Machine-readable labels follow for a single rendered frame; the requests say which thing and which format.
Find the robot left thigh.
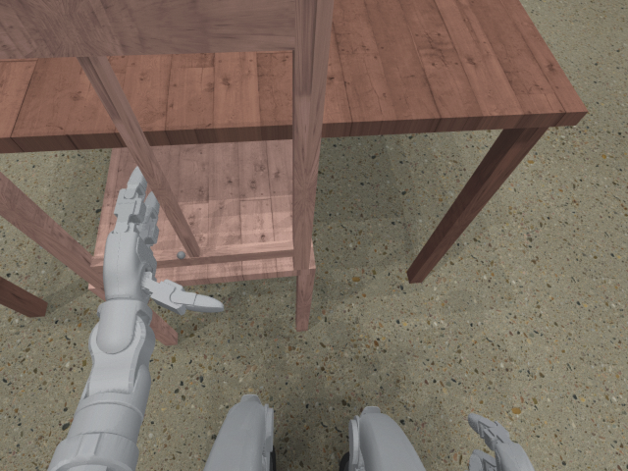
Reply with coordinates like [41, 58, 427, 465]
[203, 401, 274, 471]

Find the table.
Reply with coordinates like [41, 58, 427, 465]
[0, 0, 589, 318]

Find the robot thigh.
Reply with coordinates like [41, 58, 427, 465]
[348, 413, 426, 471]
[203, 401, 274, 471]

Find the robot right thigh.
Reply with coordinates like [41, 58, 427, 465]
[348, 413, 426, 471]

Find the right robot hand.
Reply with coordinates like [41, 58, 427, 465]
[465, 413, 535, 471]

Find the chair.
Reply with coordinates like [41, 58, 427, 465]
[0, 0, 334, 345]

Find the robot left forearm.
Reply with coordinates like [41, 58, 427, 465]
[47, 298, 155, 471]

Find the left robot hand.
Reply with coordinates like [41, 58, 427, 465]
[103, 166, 224, 316]

